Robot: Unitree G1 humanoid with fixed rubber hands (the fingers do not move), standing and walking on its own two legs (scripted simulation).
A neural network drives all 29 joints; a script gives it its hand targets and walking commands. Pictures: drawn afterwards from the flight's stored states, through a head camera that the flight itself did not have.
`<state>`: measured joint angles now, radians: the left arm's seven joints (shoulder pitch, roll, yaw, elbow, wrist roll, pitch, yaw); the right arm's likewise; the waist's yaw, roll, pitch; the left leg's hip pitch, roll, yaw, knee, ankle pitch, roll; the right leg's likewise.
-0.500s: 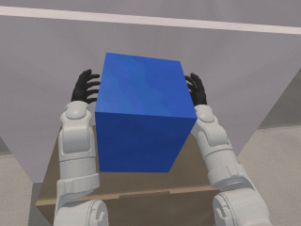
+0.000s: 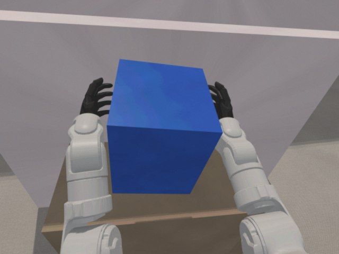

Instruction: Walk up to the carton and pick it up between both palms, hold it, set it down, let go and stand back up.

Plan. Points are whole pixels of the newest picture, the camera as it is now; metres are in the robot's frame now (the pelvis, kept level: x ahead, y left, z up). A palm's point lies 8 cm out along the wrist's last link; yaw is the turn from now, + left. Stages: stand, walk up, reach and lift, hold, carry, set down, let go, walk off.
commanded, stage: hold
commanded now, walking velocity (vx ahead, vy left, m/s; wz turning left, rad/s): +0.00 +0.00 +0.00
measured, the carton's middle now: (157, 131) +0.37 +0.02 +0.13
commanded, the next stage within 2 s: set down in 0.46 s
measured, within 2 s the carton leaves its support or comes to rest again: neither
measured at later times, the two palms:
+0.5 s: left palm (90, 114) +0.35 +0.16 +0.19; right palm (221, 115) +0.36 -0.13 +0.19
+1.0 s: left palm (93, 127) +0.35 +0.16 +0.15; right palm (215, 123) +0.37 -0.13 +0.15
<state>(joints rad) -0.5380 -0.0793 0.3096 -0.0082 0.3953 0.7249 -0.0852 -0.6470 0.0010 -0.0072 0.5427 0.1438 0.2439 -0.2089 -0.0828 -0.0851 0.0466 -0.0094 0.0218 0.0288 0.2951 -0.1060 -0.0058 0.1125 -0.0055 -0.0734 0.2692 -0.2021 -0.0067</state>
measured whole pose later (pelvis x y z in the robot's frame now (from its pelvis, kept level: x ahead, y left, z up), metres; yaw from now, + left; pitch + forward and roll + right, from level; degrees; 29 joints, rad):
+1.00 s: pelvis +0.01 -0.01 +0.00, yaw +0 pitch -8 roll +0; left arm -0.45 -0.12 0.30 0.10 0.39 0.43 -0.07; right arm -0.56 0.04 -0.09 0.66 0.00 -0.12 -0.17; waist -0.01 -0.10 0.06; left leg -0.03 0.03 0.03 0.28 -0.11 -0.02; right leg 0.09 0.00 -0.09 0.26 -0.21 -0.02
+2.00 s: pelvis +0.02 -0.02 +0.00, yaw -1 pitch -1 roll +0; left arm -0.45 -0.16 0.41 0.37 0.39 0.18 -0.03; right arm -0.63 0.05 -0.19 0.90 -0.12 -0.29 -0.13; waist 0.06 -0.07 0.02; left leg -0.13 0.05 0.05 0.25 -0.09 -0.03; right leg -0.03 0.01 -0.09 0.24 -0.20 -0.03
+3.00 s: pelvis +0.04 -0.02 +0.00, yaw -2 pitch +15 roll +0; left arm -0.46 -0.14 0.51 0.82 0.34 -0.30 0.10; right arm -0.74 0.03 -0.35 1.19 -0.35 -0.48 -0.08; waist 0.09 -0.01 -0.09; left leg -0.45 0.07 0.08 0.30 -0.10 -0.03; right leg -0.35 0.03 -0.07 0.29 -0.19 -0.04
